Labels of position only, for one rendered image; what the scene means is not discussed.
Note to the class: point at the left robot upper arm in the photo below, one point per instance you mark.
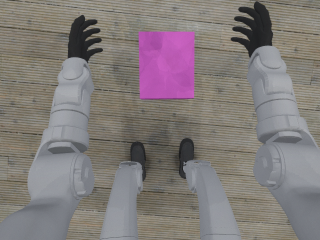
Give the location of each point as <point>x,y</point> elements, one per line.
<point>57,183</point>

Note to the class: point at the right robot foot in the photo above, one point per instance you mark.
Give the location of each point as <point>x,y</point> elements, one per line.
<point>186,153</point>

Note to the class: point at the right robot upper arm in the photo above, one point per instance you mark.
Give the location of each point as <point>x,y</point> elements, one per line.
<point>291,172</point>

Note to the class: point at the left robot thigh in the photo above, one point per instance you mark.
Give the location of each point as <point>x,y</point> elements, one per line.
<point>120,220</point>

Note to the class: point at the right robot forearm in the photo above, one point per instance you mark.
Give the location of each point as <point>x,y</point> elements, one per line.
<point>274,100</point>

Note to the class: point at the carton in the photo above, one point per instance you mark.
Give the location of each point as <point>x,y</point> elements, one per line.
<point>166,65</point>

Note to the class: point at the right robot hand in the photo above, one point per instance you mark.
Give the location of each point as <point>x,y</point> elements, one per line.
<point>260,34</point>

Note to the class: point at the left robot hand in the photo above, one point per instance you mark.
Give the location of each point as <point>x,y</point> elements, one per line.
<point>77,46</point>

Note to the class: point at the left robot forearm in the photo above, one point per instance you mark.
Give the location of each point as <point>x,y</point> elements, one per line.
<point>67,130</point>

